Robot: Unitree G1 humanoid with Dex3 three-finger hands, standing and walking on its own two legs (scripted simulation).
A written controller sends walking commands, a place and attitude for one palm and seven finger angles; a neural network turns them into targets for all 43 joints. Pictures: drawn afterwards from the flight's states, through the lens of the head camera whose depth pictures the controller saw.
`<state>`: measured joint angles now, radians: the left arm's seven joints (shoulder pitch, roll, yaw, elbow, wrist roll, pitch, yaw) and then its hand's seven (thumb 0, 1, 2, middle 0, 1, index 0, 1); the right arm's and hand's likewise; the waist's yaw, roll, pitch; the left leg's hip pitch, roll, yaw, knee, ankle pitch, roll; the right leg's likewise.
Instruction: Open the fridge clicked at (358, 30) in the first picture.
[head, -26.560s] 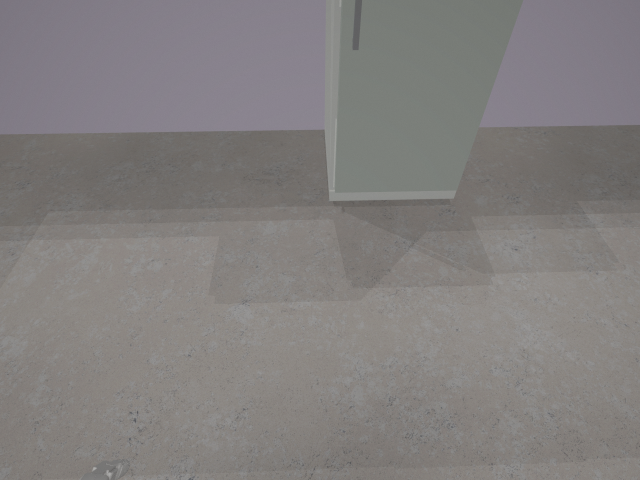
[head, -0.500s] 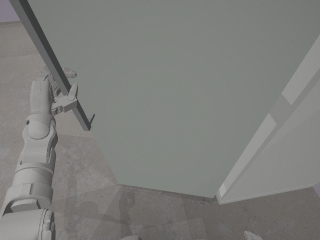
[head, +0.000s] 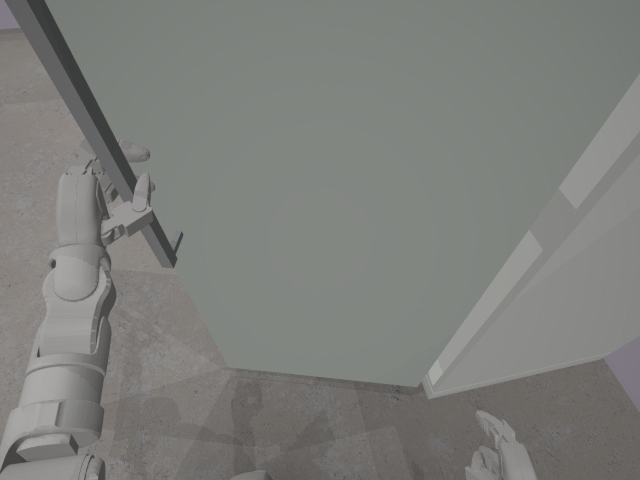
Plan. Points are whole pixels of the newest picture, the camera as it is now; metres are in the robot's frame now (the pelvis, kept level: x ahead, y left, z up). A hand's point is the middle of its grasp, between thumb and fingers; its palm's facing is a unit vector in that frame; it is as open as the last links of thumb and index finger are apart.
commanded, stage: stop walking and hold the door back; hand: left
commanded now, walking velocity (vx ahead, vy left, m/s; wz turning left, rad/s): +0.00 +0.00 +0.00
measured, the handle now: (107, 122) +0.43 +0.25 +0.21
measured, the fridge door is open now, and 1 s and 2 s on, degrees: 72 72 72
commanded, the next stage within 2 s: loosen the grip on the handle in 0.18 s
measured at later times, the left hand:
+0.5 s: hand (136, 198) +0.39 +0.23 +0.14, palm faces +0.27 -0.94 -0.21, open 8.1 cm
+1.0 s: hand (124, 209) +0.39 +0.25 +0.12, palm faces +0.29 -0.93 -0.23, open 14.5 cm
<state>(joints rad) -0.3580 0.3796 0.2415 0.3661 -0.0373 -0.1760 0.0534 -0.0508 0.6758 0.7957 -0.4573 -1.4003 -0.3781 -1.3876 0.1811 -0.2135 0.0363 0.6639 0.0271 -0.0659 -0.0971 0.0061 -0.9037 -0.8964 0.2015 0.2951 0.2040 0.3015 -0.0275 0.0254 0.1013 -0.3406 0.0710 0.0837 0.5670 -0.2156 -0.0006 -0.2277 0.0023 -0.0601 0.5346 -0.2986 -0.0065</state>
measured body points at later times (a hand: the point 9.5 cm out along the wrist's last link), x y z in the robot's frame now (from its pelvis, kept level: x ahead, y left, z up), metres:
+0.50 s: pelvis -0.01 +0.00 +0.00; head -0.01 +0.00 +0.45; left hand +0.37 +0.28 +0.15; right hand +0.09 -0.28 -0.10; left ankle +0.05 +0.12 -0.73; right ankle -0.01 -0.11 -0.73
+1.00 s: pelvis +0.02 +0.00 -0.01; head +0.05 -0.01 +0.44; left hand +0.37 +0.30 +0.13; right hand +0.16 -0.25 -0.11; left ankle +0.05 +0.12 -0.73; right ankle -0.01 -0.12 -0.73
